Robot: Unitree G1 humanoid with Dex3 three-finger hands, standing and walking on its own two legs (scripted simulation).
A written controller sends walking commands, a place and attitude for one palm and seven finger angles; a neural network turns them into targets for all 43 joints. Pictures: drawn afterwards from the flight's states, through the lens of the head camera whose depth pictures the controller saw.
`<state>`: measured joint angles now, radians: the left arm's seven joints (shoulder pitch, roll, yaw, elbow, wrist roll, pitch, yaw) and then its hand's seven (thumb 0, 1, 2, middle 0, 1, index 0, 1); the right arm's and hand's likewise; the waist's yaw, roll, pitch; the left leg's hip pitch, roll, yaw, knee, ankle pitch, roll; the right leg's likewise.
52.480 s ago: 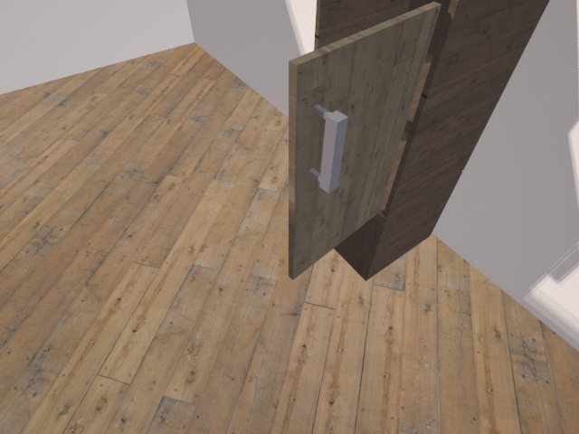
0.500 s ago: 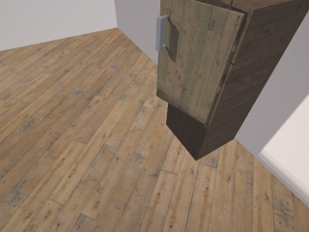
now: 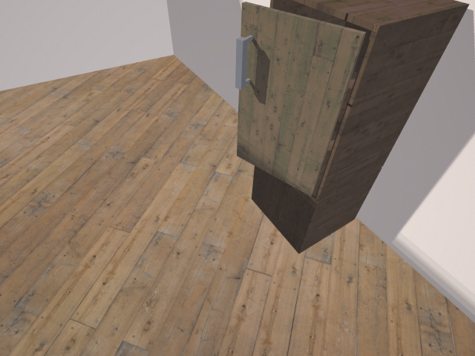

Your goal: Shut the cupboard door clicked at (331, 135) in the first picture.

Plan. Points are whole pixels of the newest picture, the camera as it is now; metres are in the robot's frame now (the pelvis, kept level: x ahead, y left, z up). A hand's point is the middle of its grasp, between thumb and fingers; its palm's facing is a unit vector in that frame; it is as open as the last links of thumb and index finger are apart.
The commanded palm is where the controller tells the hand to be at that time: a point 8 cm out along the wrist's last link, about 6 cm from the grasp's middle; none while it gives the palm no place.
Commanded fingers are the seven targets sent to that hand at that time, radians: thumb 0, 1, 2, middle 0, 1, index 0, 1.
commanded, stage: let the arm hang, fingers relaxed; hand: left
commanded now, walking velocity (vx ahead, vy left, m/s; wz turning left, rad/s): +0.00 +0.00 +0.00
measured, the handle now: (245, 62) +0.94 +0.02 +0.08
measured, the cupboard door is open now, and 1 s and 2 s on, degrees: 19 19 19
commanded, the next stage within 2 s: look to check the result in 0.06 s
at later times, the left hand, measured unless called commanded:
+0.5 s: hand out of the picture +0.00 +0.20 -0.17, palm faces +0.02 -0.97 -0.23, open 7.4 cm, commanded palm none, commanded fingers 0.00 0.90 0.90 -0.20 -0.30 -0.20 -0.30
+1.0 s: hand out of the picture +0.05 +0.22 -0.17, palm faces +0.10 -0.96 -0.26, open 7.4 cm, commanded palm none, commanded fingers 0.00 0.90 0.90 -0.20 -0.30 -0.20 -0.30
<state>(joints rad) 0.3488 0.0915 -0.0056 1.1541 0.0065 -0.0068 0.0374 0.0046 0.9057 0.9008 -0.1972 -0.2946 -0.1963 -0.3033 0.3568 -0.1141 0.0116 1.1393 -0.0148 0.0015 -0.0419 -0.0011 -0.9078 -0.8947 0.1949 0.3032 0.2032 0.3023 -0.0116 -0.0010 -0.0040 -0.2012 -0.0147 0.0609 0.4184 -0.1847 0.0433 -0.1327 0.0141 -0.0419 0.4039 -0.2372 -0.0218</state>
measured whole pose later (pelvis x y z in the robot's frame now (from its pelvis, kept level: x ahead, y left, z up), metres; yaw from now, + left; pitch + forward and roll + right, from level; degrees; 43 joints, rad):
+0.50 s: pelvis +0.00 +0.01 +0.00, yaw +0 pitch -2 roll +0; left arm 0.29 0.20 0.01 1.14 0.01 -0.01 0.03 0.01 0.91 0.90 -0.20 -0.29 -0.20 -0.30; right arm 0.28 -0.20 0.00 1.12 -0.01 0.00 -0.03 0.00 -0.91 -0.89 0.20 0.30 0.20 0.30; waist -0.01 0.01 0.03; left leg -0.19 -0.03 0.07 0.39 -0.18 0.06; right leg -0.12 0.00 -0.03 0.38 -0.23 -0.01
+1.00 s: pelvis +0.01 +0.01 -0.01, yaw +5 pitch +0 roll -1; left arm 0.18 0.22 0.03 1.06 0.01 0.01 0.03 0.01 0.90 0.90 -0.20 -0.29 -0.20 -0.30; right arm 0.21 -0.22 -0.01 1.06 -0.02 0.03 -0.02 0.00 -0.91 -0.89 0.19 0.30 0.20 0.30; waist -0.02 0.01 0.06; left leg -0.27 -0.06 -0.01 0.51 -0.22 0.05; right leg -0.16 -0.02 -0.12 0.47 -0.30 -0.01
